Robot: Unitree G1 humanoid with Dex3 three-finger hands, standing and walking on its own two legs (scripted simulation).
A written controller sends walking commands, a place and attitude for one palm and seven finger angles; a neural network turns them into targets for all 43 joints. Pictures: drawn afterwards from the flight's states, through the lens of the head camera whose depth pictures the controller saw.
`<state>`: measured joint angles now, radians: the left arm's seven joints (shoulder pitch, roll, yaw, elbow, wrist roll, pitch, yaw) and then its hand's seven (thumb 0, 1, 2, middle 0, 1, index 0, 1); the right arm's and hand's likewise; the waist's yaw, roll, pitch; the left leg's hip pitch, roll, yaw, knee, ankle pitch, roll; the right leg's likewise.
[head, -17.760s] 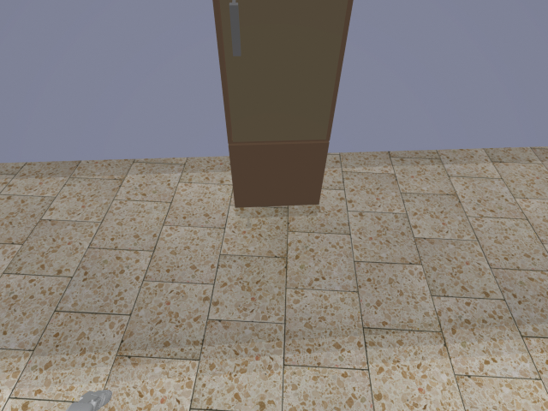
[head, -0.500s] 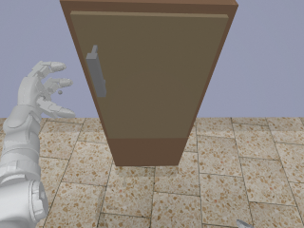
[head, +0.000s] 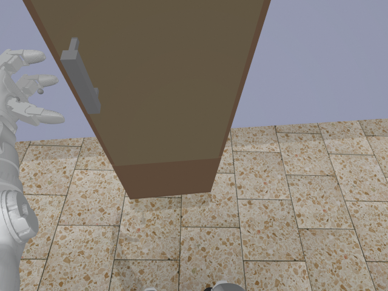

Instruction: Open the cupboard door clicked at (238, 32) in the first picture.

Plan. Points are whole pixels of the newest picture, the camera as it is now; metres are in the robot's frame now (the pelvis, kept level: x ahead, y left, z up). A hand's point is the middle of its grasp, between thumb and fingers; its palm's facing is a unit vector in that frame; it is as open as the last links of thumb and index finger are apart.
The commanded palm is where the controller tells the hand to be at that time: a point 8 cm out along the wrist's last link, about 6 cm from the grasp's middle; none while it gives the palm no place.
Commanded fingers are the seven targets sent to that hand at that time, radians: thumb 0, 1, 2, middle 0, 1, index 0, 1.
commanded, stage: move the hooked fingers beside the handle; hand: left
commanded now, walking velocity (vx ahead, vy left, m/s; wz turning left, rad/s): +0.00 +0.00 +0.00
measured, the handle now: (85, 77) +0.52 +0.20 +0.12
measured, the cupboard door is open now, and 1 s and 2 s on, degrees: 0 0 0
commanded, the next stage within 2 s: slide the fingers in behind the handle in 0.78 s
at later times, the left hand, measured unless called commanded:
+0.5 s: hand (34, 95) +0.47 +0.28 +0.12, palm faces +0.04 -1.00 +0.01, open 14.0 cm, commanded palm +0.44 +0.32 +0.12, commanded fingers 0.00 -0.50 0.30 -0.30 -1.20 -0.30 -1.20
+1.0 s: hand (44, 94) +0.47 +0.26 +0.13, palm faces +0.04 -1.00 -0.01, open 14.0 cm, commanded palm +0.44 +0.30 +0.12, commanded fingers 0.00 -0.50 0.30 -0.30 -1.20 -0.30 -1.20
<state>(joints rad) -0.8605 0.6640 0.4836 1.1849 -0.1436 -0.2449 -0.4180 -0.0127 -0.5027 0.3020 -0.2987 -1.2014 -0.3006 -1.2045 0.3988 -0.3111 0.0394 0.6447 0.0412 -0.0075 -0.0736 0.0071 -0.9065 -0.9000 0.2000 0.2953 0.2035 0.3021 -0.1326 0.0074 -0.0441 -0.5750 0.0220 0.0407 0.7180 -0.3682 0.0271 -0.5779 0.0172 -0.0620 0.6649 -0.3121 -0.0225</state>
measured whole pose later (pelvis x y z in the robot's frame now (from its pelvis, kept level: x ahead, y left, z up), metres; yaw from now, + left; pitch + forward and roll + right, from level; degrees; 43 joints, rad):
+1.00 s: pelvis +0.01 +0.02 +0.00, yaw +0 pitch +13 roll -2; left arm -0.80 0.56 0.41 1.07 -0.16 -0.26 -0.36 -0.01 -0.50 0.30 -0.30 -1.20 -0.30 -1.20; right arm 0.41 -0.28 0.04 0.63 0.04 0.04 -0.05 0.01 -0.91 -0.90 0.20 0.30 0.20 0.30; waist -0.11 0.02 -0.07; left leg -0.58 0.01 0.04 0.74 -0.39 0.05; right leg -0.57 0.01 -0.06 0.67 -0.32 0.00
